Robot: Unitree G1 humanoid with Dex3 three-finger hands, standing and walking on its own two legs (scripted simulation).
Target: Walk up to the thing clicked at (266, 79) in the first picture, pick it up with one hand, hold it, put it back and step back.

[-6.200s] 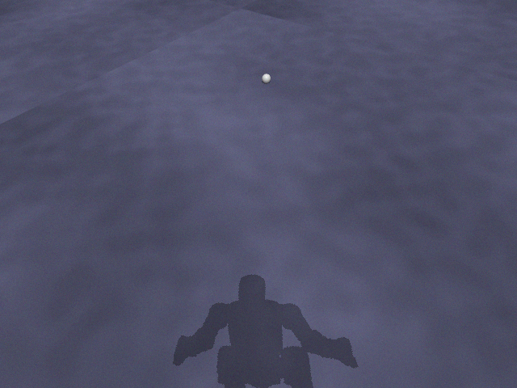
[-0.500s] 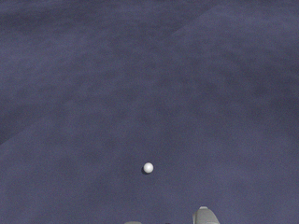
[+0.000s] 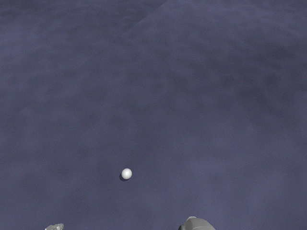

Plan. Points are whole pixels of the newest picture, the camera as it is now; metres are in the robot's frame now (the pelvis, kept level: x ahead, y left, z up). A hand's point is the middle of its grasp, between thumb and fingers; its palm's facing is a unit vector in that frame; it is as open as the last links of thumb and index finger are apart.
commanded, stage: walk up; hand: left
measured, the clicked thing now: (126, 173) +0.49 +0.19 -0.72
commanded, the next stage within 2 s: none
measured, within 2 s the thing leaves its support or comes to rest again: neither
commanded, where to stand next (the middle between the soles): +0.11 -0.04 m, yaw +2 degrees
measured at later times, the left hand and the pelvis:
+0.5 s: hand out of the picture +0.12 +0.25 -0.14, palm faces -0.02 -0.92 -0.38, open 7.4 cm; pelvis +0.03 -0.02 +0.01, yaw +1 degrees
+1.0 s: hand out of the picture +0.13 +0.24 -0.13, palm faces +0.01 -0.95 -0.31, open 7.4 cm; pelvis +0.03 -0.01 +0.03, yaw +1 degrees
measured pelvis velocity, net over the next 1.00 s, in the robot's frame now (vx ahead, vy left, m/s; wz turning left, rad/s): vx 0.03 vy -0.01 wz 0.03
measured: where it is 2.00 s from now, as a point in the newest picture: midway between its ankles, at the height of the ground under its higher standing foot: outside the picture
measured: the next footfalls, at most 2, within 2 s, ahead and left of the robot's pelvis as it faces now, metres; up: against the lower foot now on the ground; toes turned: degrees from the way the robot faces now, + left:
left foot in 0.22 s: +0.12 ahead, +0.12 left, +0.00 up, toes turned +3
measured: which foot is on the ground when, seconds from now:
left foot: up 0.00-0.20, down 0.22-1.00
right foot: down 0.00-1.00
